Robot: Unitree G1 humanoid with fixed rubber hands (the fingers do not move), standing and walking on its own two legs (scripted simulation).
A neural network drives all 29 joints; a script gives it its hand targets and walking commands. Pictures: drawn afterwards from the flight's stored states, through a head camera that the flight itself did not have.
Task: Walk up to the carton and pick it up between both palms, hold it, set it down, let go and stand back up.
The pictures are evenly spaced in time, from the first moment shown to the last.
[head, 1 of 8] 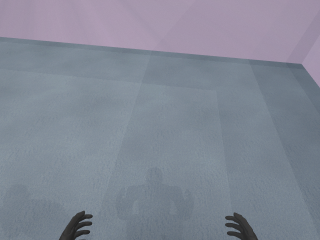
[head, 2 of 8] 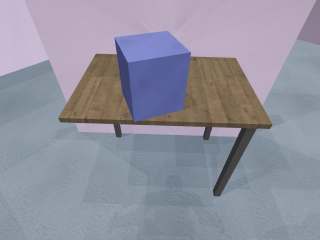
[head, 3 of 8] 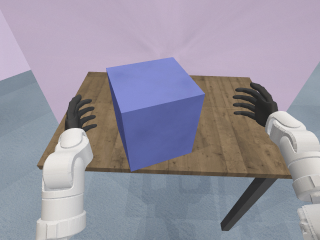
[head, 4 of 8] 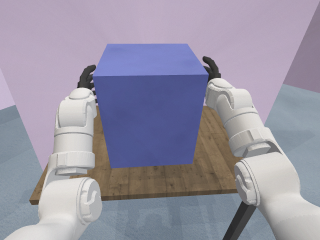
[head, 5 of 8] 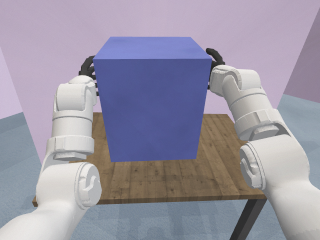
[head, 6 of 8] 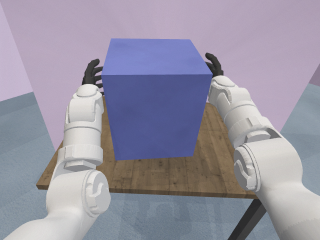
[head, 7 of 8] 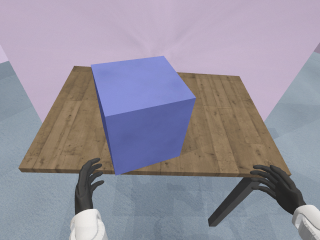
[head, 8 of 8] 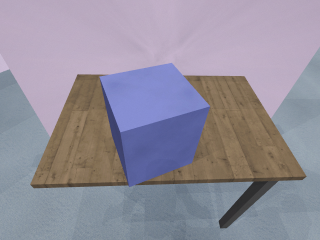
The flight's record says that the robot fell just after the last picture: no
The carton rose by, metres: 0.22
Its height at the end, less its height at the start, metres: +0.00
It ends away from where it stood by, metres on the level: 0.02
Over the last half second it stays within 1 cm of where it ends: yes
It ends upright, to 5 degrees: yes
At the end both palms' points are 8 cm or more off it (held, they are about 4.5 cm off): yes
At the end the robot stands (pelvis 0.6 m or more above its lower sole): yes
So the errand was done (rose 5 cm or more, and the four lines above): yes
